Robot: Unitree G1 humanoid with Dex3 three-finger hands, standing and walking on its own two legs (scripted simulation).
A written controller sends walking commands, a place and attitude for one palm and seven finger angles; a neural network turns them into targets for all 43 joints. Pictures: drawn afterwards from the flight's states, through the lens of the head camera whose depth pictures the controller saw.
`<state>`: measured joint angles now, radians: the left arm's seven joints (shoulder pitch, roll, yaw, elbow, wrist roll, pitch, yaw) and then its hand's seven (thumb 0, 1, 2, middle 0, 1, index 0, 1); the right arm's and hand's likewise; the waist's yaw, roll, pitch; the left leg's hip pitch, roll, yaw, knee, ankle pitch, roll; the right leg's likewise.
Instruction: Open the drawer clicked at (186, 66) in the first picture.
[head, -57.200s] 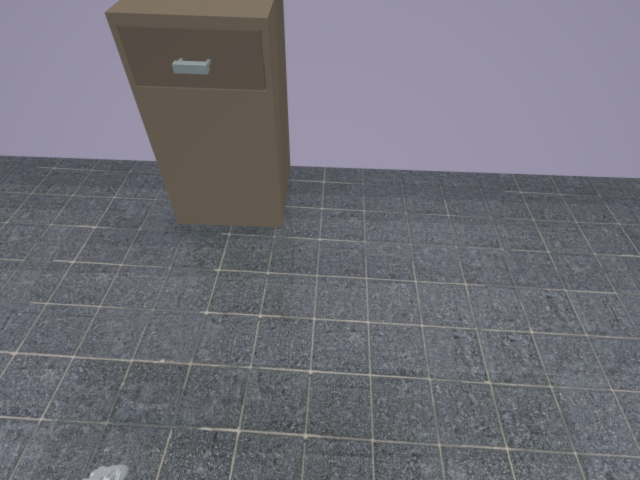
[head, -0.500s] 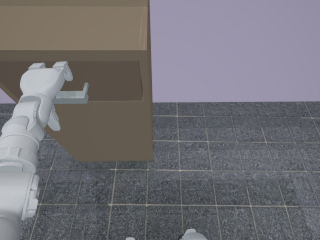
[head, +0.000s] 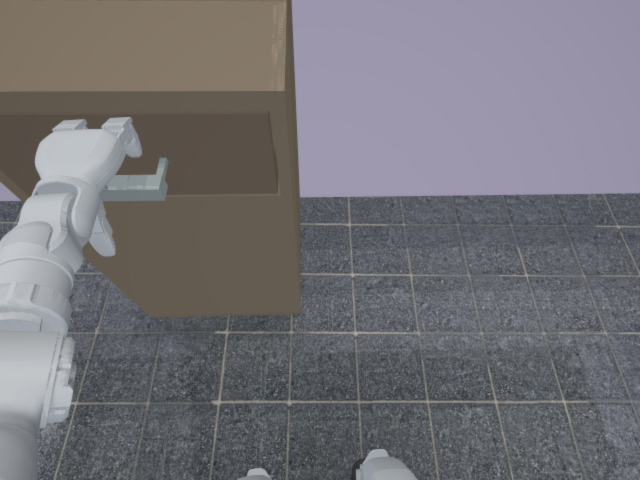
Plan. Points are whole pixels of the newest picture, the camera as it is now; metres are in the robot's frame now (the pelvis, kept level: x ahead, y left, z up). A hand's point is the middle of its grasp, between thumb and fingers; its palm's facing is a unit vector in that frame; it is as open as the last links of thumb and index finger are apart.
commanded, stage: lower the fingers behind the handle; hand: left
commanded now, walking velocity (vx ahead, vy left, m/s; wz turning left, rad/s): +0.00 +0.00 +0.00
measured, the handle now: (131, 176) +0.54 +0.26 -0.01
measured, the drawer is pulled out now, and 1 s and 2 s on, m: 0.00 0.00 0.00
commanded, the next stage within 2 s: lift the fingers back up to retry in 1.66 s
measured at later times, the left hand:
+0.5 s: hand (122, 195) +0.48 +0.25 +0.03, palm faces -0.07 -0.01 -1.00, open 13.8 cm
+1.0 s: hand (122, 206) +0.48 +0.26 +0.00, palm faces -0.06 -0.01 -1.00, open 13.8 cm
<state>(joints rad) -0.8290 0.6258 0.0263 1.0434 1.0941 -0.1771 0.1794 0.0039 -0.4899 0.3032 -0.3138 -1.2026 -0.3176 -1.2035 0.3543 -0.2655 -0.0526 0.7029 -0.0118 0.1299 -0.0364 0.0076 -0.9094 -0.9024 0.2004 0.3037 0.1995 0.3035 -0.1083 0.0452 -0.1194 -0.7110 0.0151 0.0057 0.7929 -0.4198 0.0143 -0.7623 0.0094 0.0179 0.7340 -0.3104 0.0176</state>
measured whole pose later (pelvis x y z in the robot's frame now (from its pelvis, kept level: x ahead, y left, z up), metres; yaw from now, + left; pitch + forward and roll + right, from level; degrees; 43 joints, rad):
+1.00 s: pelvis -0.01 +0.00 -0.03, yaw +0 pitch +24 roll -2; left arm -0.85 0.61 0.03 1.08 1.12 -0.20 0.30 0.00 -0.49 0.30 -0.30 -1.23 -0.33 -1.22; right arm 0.34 -0.27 -0.05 0.72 -0.04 0.11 -0.03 0.01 -0.91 -0.90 0.20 0.30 0.20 0.30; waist -0.12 0.04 -0.15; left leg -0.90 0.01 0.00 0.96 -0.47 0.02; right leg -0.95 0.01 0.01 0.89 -0.36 0.02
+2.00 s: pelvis -0.03 +0.00 -0.03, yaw +0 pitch +24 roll -2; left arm -0.92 0.66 0.02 1.09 1.10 -0.15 0.21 0.00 -0.49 0.30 -0.28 -1.21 -0.30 -1.22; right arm 0.35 -0.27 -0.02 0.69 -0.02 0.08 -0.05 0.01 -0.91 -0.90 0.20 0.30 0.20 0.30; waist -0.15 0.05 -0.13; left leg -0.96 0.01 -0.01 1.00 -0.46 0.02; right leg -1.01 0.01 0.01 0.92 -0.34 0.02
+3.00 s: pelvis +0.01 +0.00 +0.00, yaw +0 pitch +19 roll -2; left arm -0.82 0.58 0.00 1.00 1.08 -0.14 0.19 0.00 -0.49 0.30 -0.31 -1.20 -0.32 -1.20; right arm 0.34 -0.26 -0.06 0.70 -0.01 0.14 -0.02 0.01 -0.91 -0.90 0.20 0.30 0.20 0.30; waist -0.09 0.05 -0.13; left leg -0.68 0.01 0.00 0.78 -0.43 0.02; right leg -0.73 0.01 0.01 0.72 -0.32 0.02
